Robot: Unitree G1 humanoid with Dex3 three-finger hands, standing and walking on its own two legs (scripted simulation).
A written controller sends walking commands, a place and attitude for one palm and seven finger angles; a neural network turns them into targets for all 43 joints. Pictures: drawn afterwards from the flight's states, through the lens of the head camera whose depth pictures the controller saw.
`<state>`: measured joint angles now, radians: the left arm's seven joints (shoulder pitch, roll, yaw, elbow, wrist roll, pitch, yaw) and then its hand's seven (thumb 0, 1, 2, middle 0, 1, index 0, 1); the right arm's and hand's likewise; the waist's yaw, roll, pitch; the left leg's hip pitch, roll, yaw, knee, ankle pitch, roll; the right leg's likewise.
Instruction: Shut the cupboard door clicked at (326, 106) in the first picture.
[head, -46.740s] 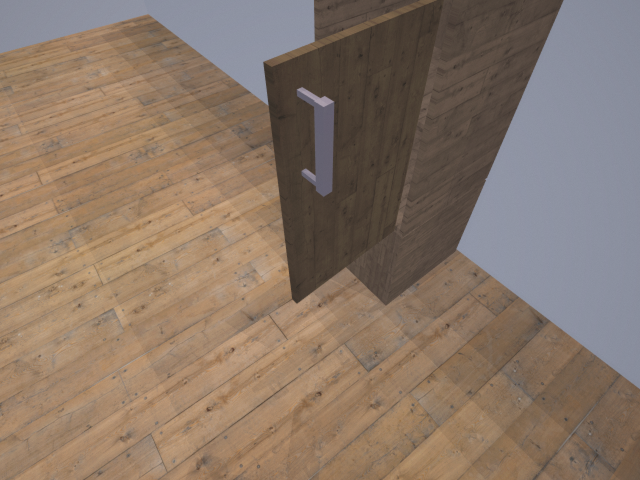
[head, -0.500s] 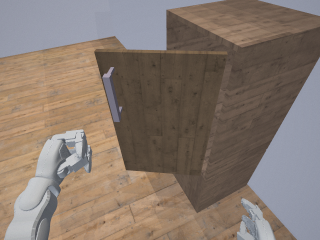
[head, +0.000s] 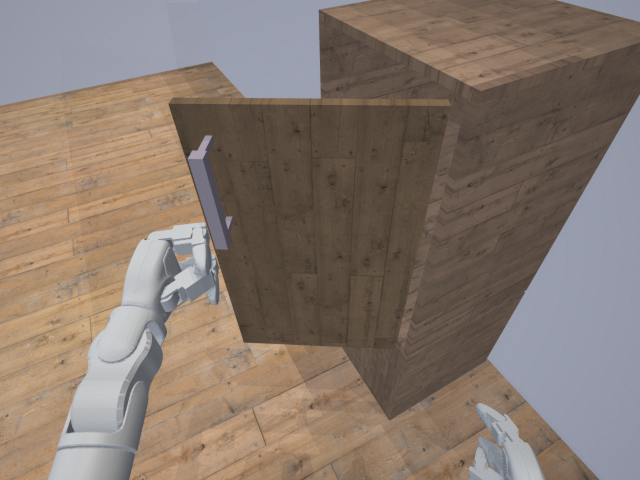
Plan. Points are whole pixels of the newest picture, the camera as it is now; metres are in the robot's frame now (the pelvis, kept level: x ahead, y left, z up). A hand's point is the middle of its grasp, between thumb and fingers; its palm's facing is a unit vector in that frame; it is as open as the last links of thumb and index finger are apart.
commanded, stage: bring the fist close to the handle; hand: left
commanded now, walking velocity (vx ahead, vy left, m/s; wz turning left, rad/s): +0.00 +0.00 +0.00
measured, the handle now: (215, 195) +0.46 +0.19 +0.13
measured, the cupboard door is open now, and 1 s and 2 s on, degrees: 58 58 45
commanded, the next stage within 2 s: push the door shut along its arc in 0.72 s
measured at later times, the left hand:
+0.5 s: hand (233, 237) +0.37 +0.14 +0.14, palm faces +0.00 -1.00 -0.02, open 3.1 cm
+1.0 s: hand (238, 231) +0.38 +0.14 +0.14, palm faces -0.02 -1.00 -0.04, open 3.1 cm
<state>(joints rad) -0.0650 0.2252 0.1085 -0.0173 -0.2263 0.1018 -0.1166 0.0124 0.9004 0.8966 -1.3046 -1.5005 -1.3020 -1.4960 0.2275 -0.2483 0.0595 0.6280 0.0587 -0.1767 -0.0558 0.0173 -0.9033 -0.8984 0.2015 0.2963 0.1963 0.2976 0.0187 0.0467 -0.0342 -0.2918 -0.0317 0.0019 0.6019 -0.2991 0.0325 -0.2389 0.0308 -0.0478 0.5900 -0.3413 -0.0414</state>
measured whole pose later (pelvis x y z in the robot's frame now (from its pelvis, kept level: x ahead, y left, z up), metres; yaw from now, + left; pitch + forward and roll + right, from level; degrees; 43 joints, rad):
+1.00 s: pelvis +0.00 +0.00 +0.00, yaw -1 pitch +1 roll +0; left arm -0.38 0.24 0.12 0.38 -0.20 0.03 -0.09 0.01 0.90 0.90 -1.30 -1.50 -1.30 -1.50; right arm 0.22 -0.25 0.05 0.63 0.06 -0.06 -0.06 0.02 -0.90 -0.90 0.20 0.30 0.20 0.30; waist -0.02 0.04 -0.03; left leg -0.30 -0.02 0.01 0.58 -0.29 0.03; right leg -0.25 0.04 -0.04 0.57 -0.33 -0.05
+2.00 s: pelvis +0.00 +0.01 -0.01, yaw -2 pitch +11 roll -1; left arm -0.98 0.39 0.21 1.16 -0.17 -0.22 -0.33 0.00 0.90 0.92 -1.30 -1.50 -1.30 -1.50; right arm 0.42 -0.29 0.01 0.72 0.03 -0.06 -0.04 0.01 -0.91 -0.90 0.20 0.30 0.20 0.30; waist -0.16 0.04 -0.06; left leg -0.55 -0.02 0.03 0.69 -0.32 0.04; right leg -0.50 0.04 -0.03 0.67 -0.35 -0.03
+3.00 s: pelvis +0.02 +0.00 -0.03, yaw -1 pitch +21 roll -2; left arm -1.29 0.32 0.31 1.27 0.00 -0.19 0.17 0.01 0.92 0.93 -1.30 -1.50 -1.30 -1.50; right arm 0.48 -0.26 -0.01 0.72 -0.07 -0.08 0.08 0.01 -0.91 -0.90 0.20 0.30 0.20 0.30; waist -0.21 0.07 -0.12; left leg -0.81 0.00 0.00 0.82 -0.38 0.03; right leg -0.74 0.06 -0.05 0.77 -0.40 -0.05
